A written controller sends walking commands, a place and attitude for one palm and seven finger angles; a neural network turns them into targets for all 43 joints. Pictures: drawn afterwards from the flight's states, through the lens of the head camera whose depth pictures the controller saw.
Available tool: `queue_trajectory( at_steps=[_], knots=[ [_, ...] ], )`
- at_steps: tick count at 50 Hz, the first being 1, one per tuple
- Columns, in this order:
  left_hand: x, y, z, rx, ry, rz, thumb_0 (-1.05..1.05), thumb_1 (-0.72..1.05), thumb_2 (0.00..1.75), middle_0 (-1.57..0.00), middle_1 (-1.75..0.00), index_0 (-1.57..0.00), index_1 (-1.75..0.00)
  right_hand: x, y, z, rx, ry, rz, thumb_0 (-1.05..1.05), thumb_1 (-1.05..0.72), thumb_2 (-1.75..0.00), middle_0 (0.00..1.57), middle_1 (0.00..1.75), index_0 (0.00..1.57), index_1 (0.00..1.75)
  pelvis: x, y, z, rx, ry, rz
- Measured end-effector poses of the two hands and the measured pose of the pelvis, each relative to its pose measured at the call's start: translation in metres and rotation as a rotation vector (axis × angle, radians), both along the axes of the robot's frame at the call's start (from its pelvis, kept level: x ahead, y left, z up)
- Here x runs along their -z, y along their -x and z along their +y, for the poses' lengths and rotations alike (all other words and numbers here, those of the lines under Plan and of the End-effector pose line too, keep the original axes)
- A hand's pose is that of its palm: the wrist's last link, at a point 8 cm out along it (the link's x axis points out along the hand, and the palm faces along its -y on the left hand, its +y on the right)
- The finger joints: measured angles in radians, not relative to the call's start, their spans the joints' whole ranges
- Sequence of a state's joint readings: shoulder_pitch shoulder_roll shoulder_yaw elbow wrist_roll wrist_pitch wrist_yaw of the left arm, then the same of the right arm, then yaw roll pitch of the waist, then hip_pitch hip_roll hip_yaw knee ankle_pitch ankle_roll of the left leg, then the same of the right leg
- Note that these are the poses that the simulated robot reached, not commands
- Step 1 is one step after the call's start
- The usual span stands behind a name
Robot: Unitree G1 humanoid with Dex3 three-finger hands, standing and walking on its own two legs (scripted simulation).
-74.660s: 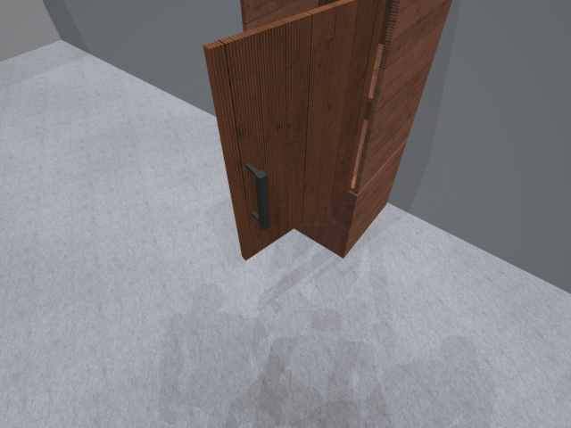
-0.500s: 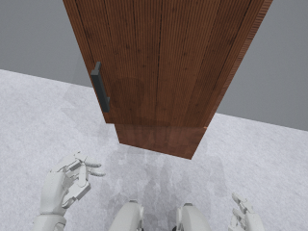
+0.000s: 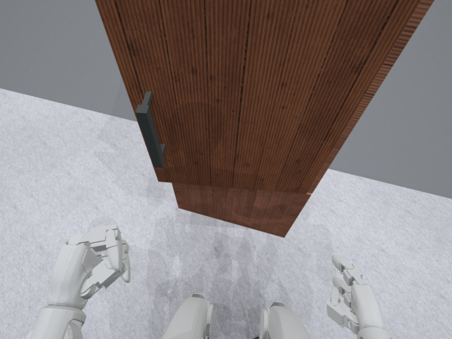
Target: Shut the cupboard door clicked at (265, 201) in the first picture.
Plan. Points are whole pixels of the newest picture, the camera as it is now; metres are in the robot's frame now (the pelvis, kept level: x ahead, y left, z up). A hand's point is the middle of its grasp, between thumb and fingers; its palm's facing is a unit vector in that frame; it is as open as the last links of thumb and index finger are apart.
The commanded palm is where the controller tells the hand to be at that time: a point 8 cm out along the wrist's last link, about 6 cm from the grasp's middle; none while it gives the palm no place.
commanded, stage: raise the hand and make a fist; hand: left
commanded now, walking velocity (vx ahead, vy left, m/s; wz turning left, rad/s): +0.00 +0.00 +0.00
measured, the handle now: (154, 132) +0.49 +0.20 +0.02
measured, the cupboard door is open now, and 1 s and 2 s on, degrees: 12 12 12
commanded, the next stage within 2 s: bring the fist close to the handle in 0.50 s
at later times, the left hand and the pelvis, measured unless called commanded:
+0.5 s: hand (133, 264) +0.22 +0.16 +0.05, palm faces +0.00 -1.00 -0.05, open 3.1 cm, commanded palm +0.20 +0.22 +0.04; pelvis +0.00 -0.02 +0.00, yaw +0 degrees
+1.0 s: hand (139, 234) +0.27 +0.17 +0.04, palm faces -0.02 -1.00 -0.03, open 3.1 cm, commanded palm +0.26 +0.22 +0.04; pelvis -0.01 -0.01 -0.01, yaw +0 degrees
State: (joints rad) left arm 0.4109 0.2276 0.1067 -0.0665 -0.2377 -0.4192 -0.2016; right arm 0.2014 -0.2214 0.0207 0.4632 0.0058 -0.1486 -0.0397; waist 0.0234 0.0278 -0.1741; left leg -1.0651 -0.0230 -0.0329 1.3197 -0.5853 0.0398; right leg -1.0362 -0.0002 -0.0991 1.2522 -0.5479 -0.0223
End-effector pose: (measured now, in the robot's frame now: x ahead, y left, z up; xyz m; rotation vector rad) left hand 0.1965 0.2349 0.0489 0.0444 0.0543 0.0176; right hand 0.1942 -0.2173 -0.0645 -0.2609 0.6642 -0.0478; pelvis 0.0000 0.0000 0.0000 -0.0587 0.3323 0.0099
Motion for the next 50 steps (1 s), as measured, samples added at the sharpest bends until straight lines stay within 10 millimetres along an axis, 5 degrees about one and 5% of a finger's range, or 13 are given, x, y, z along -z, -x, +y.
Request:
queue_trajectory(
  at_steps=[17,35,50],
  knots=[
    [0.0,-0.008,-0.013,0.02,0.005,-0.006,0.02,0.91,0.9,-1.3,-1.5,-1.29,-1.5,0.009,0.03,-0.041,0.088,0.028,0.063,0.02,-0.9,-0.9,0.21,0.3,0.2,0.3,0.001,0.001,-0.014,0.012,-0.022,-0.002],
    [0.001,-0.003,-0.015,0.014,-0.003,-0.024,0.02,0.9,0.9,-1.3,-1.5,-1.29,-1.5,0.011,0.022,-0.032,0.055,0.005,0.028,0.02,-0.9,-0.9,0.21,0.3,0.2,0.3,0.003,0.006,-0.016,0.008,-0.023,-0.008],
    [0.008,-0.053,-0.012,0.038,0.01,-0.052,0.02,0.9,0.9,-1.3,-1.5,-1.3,-1.5,0.018,0.037,-0.033,0.068,0.025,0.084,0.02,-0.9,-0.9,0.21,0.3,0.2,0.3,0.005,0.01,-0.011,0.01,-0.017,0.006]
  ],
)
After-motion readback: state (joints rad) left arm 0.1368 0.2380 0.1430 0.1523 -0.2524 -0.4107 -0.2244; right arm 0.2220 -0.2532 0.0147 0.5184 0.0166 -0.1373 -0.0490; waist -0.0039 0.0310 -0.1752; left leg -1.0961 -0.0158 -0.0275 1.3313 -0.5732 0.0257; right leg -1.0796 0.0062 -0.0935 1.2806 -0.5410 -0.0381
